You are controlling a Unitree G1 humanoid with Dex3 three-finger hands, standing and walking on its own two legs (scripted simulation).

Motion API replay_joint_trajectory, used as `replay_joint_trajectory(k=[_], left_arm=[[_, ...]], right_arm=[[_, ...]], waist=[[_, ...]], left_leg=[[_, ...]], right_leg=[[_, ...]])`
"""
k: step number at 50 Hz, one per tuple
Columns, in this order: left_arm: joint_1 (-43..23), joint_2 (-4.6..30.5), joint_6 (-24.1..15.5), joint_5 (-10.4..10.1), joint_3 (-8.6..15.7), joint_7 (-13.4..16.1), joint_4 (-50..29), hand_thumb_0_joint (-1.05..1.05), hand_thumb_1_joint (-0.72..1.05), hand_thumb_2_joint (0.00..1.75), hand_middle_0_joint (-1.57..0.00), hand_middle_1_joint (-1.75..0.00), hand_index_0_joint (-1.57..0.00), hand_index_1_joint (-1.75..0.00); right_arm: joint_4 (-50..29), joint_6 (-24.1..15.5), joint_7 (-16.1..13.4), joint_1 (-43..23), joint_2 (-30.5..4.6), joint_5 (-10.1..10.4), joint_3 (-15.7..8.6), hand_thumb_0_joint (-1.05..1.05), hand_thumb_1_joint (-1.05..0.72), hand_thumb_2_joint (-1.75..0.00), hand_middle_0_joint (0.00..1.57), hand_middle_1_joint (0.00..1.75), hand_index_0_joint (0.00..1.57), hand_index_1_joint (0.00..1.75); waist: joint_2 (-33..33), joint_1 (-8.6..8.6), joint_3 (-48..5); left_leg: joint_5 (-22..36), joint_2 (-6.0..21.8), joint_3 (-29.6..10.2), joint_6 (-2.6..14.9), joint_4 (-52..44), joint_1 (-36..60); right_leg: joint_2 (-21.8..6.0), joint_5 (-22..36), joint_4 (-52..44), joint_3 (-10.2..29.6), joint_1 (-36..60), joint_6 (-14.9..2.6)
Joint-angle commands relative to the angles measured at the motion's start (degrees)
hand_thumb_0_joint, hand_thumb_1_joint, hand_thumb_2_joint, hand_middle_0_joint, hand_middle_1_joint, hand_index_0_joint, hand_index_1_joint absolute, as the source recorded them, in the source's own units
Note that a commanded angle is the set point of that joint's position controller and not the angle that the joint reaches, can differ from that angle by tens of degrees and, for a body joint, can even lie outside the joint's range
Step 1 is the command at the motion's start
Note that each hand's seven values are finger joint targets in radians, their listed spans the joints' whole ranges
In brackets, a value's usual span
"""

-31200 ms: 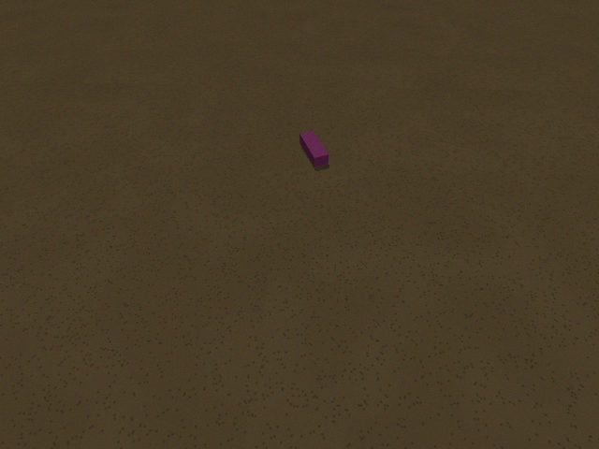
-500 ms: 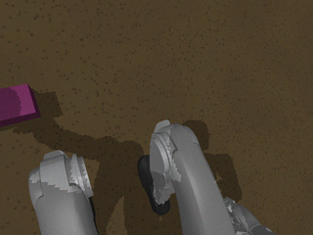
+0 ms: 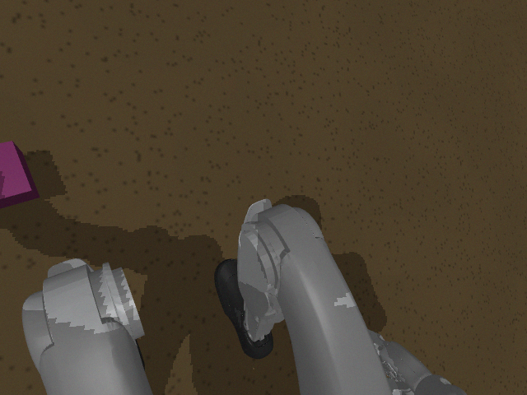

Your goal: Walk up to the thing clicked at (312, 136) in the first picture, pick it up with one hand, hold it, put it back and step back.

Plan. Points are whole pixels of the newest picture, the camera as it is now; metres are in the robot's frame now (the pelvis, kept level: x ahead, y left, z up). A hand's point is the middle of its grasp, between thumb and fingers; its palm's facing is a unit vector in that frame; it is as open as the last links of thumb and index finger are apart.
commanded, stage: rest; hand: left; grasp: from above
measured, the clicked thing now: out of the picture +0.44 +0.33 -0.27
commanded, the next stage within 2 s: open in 0.26 s
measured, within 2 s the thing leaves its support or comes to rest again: rests again in 1.56 s
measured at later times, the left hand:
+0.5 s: hand out of the picture +0.42 +0.33 -0.24, palm faces -0.47 -0.13 -0.88, open 10.8 cm
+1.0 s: hand out of the picture +0.43 +0.33 -0.25, palm faces -0.46 -0.12 -0.88, open 13.5 cm
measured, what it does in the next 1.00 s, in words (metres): stands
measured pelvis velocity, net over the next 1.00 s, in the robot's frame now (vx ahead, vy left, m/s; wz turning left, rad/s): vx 0.00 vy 0.00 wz -0.02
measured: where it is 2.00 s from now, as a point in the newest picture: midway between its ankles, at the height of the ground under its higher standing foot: (194, 358)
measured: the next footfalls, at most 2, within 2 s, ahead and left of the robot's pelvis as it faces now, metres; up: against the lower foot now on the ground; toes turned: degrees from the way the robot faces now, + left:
none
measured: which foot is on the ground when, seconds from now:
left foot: down 0.00-1.00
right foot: down 0.00-1.00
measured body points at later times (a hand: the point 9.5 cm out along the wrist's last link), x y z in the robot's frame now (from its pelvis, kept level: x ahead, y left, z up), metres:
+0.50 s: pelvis -0.01 +0.00 +0.00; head +0.26 +0.12 +0.34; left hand +0.45 +0.33 -0.19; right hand +0.04 -0.26 -0.06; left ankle +0.06 +0.12 -0.27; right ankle +0.11 -0.11 -0.27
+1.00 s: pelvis +0.00 +0.00 +0.00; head +0.27 +0.13 +0.33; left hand +0.45 +0.33 -0.20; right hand +0.05 -0.26 -0.05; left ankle +0.06 +0.12 -0.27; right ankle +0.11 -0.11 -0.27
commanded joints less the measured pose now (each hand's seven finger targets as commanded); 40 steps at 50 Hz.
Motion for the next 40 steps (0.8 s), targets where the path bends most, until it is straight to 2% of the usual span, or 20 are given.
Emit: replay_joint_trajectory(k=[1, 2, 3, 5, 6, 7, 8, 13, 18, 20, 23, 25, 27, 28, 31, 32, 33, 36, 37, 40], left_arm=[[-14.09, 14.38, -0.21, -1.90, -0.09, 1.96, -5.37, 0.00, 0.64, 0.95, -0.98, -0.82, -0.99, -0.82], [-14.81, 15.46, -0.50, -1.65, 0.20, 1.76, -5.60, 0.00, 0.64, 0.94, -0.96, -0.84, -0.98, -0.82], [-14.37, 14.51, -0.67, -1.72, -0.81, 1.52, -5.44, 0.00, 0.63, 0.93, -0.95, -0.84, -0.97, -0.83], [-14.87, 15.91, -1.01, -1.27, -0.27, 1.34, -4.29, 0.00, 0.65, 0.94, -0.98, -0.83, -0.99, -0.82], [-13.90, 16.27, -1.21, -1.55, 0.41, 1.39, -4.33, 0.00, 0.64, 0.94, -0.98, -0.81, -0.98, -0.81], [-14.88, 15.89, -1.41, -1.31, -0.26, 1.22, -4.57, 0.00, 0.64, 0.95, -0.98, -0.81, -0.98, -0.81], [-13.45, 16.36, -1.58, -1.65, 0.21, 1.44, -3.68, 0.00, 0.64, 0.94, -0.98, -0.81, -0.98, -0.81], [-14.56, 15.83, -2.22, -1.56, -1.75, 1.43, -2.63, 0.00, 0.63, 0.94, -0.98, -0.81, -0.98, -0.81], [-13.45, 15.99, -2.73, -1.53, -2.40, 2.07, -0.78, 0.00, 0.63, 0.90, -0.98, -0.78, -0.98, -0.78], [-14.72, 15.97, -2.69, -1.30, -2.93, 2.02, -1.78, 0.00, 0.47, 0.85, -0.82, -0.76, -0.82, -0.76], [-14.52, 16.65, -2.62, -1.56, -2.90, 2.66, -1.39, 0.00, 0.23, 0.77, -0.58, -0.74, -0.59, -0.74], [-14.95, 16.21, -2.44, -1.15, -3.17, 2.88, -1.16, 0.00, 0.07, 0.77, -0.50, -0.76, -0.51, -0.75], [-15.49, 16.20, -2.48, -1.43, -3.33, 3.20, -2.03, 0.00, -0.08, 0.80, -0.44, -0.78, -0.45, -0.78], [-16.15, 16.84, -2.61, -1.44, -3.11, 3.56, -3.01, 0.00, -0.12, 0.80, -0.41, -0.78, -0.41, -0.78], [-15.78, 16.44, -2.18, -1.12, -3.47, 3.96, -2.95, 0.00, -0.24, 0.84, -0.32, -0.81, -0.32, -0.81], [-16.03, 15.94, -2.22, -1.04, -3.40, 3.98, -2.91, 0.00, -0.25, 0.85, -0.31, -0.82, -0.31, -0.82], [-15.98, 16.59, -2.07, -1.26, -2.87, 4.11, -3.22, 0.00, -0.27, 0.86, -0.29, -0.85, -0.29, -0.85], [-16.36, 15.13, -1.35, -1.43, -4.34, 4.01, -3.41, 0.00, -0.36, 0.88, -0.22, -0.87, -0.22, -0.87], [-15.75, 16.59, -1.16, -1.61, -3.01, 4.21, -3.45, 0.00, -0.39, 0.90, -0.21, -0.88, -0.20, -0.88], [-14.52, 16.74, -0.69, -1.88, -2.47, 3.95, -2.97, 0.00, -0.42, 0.97, -0.19, -0.91, -0.17, -0.93]], right_arm=[[0.51, -0.02, -0.59, 10.94, -19.09, 0.12, -5.13, 0.00, -0.90, -0.90, 0.20, 0.30, 0.20, 0.30], [0.66, -0.18, -0.57, 11.54, -19.34, 0.15, -5.11, 0.00, -0.90, -0.90, 0.20, 0.30, 0.20, 0.30], [0.47, -0.22, -0.52, 11.40, -18.72, 0.30, -4.78, 0.00, -0.90, -0.90, 0.20, 0.30, 0.20, 0.30], [0.66, -0.22, -0.43, 11.85, -18.96, 0.08, -4.36, 0.00, -0.90, -0.90, 0.20, 0.30, 0.20, 0.30], [0.62, -0.14, -0.58, 11.78, -19.27, 0.11, -4.35, 0.00, -0.90, -0.90, 0.20, 0.30, 0.20, 0.30], [0.62, -0.20, -0.51, 12.12, -19.43, -0.04, -4.17, 0.00, -0.90, -0.90, 0.20, 0.30, 0.20, 0.30], [0.34, -0.09, -0.61, 11.42, -18.97, 0.01, -3.84, 0.00, -0.90, -0.90, 0.20, 0.30, 0.20, 0.30], [0.01, -0.46, -0.60, 10.77, -19.04, -0.10, -2.71, 0.00, -0.91, -0.90, 0.20, 0.30, 0.20, 0.30], [-0.38, -0.57, -0.89, 9.48, -18.96, -0.40, -1.90, 0.00, -0.90, -0.90, 0.20, 0.30, 0.20, 0.30], [-0.41, -0.78, -0.67, 9.96, -19.16, -0.44, -1.67, 0.00, -0.89, -0.90, 0.20, 0.30, 0.20, 0.30], [-0.31, -0.94, -0.73, 9.85, -18.57, -0.41, -1.00, 0.00, -0.89, -0.90, 0.20, 0.30, 0.20, 0.30], [-0.26, -1.06, -0.50, 10.10, -18.86, -0.65, -0.83, 0.00, -0.89, -0.90, 0.20, 0.30, 0.20, 0.30], [-0.40, -1.40, -0.57, 9.58, -19.37, -0.70, -1.18, 0.00, -0.90, -0.90, 0.20, 0.30, 0.20, 0.30], [-0.34, -1.51, -0.65, 9.49, -20.24, -0.55, -1.80, 0.00, -0.89, -0.90, 0.20, 0.30, 0.20, 0.30], [-0.09, -1.92, -0.24, 8.87, -19.49, -0.64, -1.12, 0.00, -0.90, -0.90, 0.20, 0.30, 0.20, 0.30], [-0.53, -2.10, -0.05, 9.52, -20.41, -0.66, -1.76, 0.00, -0.90, -0.90, 0.20, 0.30, 0.20, 0.30], [-0.25, -2.24, 0.04, 9.41, -19.69, -0.42, -1.44, 0.00, -0.89, -0.90, 0.20, 0.30, 0.20, 0.30], [-0.58, -2.94, 0.43, 8.50, -20.38, -0.44, -1.87, 0.00, -0.90, -0.90, 0.20, 0.30, 0.20, 0.30], [0.00, -2.96, 0.56, 9.34, -19.90, -0.50, -1.51, 0.00, -0.90, -0.90, 0.20, 0.30, 0.20, 0.30], [-0.42, -2.97, 0.58, 8.90, -20.67, -0.23, -2.37, 0.00, -0.89, -0.90, 0.20, 0.30, 0.20, 0.30]], waist=[[28.55, -1.46, -37.28], [28.49, -1.91, -36.93], [28.35, -1.68, -37.54], [27.31, -2.34, -35.78], [26.89, -1.86, -35.81], [27.04, -2.66, -35.11], [27.04, -1.74, -36.18], [25.67, -2.98, -34.45], [26.14, -2.47, -32.99], [26.11, -3.16, -33.08], [25.99, -2.85, -34.28], [25.91, -3.58, -33.00], [26.44, -3.46, -33.35], [27.37, -3.17, -33.42], [28.06, -3.09, -34.02], [28.53, -3.86, -33.24], [29.43, -3.32, -33.91], [28.43, -3.58, -33.17], [28.57, -3.36, -33.70], [28.96, -2.55, -33.63]], left_leg=[[15.43, 1.40, 4.63, 0.59, -16.05, 28.23], [14.65, 1.44, 4.53, 0.61, -15.87, 27.86], [14.72, 1.48, 4.56, 0.66, -16.16, 28.44], [14.04, 1.50, 4.64, 0.82, -15.22, 26.86], [14.14, 1.49, 4.27, 0.72, -15.92, 26.98], [14.36, 1.54, 4.47, 0.73, -15.11, 27.16], [14.38, 1.61, 4.27, 0.75, -16.08, 27.32], [12.94, 1.78, 3.91, 0.93, -15.42, 26.38], [11.33, 1.90, 3.27, 0.72, -16.75, 25.56], [12.15, 1.97, 3.37, 0.86, -15.87, 26.13], [12.73, 2.09, 3.49, 1.00, -15.84, 25.88], [12.48, 2.09, 3.04, 0.79, -15.76, 26.07], [11.90, 2.19, 2.93, 0.77, -16.10, 26.65], [11.70, 2.24, 2.63, 0.48, -16.80, 27.42], [12.80, 2.50, 2.37, 0.25, -16.53, 28.00], [13.57, 2.45, 2.14, 0.01, -16.55, 28.88], [13.84, 2.58, 1.93, -0.14, -17.01, 29.98], [12.81, 2.52, 2.50, 0.17, -16.18, 28.22], [13.30, 2.45, 2.71, 0.33, -16.08, 27.87], [13.50, 2.51, 2.03, -0.14, -17.13, 28.65]], right_leg=[[2.21, 14.00, -10.63, -4.57, 20.66, -3.68], [2.12, 13.34, -10.53, -4.58, 20.46, -3.69], [2.24, 13.73, -10.54, -4.30, 21.49, -3.55], [2.21, 13.23, -10.69, -4.38, 21.04, -3.61], [2.24, 12.78, -10.83, -4.69, 20.98, -3.68], [2.20, 13.02, -10.94, -4.68, 21.00, -3.65], [2.51, 12.95, -11.25, -4.60, 22.25, -3.67], [2.62, 12.40, -11.06, -4.76, 21.39, -3.42], [2.89, 10.82, -11.38, -5.12, 21.23, -3.53], [2.81, 11.91, -11.03, -5.02, 21.09, -3.27], [3.09, 12.84, -11.52, -4.84, 23.43, -3.14], [2.88, 12.25, -11.06, -5.41, 21.53, -3.28], [3.01, 11.96, -11.33, -5.39, 21.43, -3.27], [2.90, 11.55, -11.34, -5.46, 20.75, -3.37], [3.04, 12.71, -10.70, -5.48, 21.18, -3.40], [2.70, 13.16, -10.24, -5.86, 19.88, -3.38], [2.73, 13.31, -10.17, -5.77, 20.28, -3.38], [2.83, 13.17, -10.81, -5.40, 20.61, -3.23], [2.95, 13.51, -11.05, -5.42, 21.62, -3.21], [2.59, 12.93, -10.55, -5.82, 19.93, -3.45]])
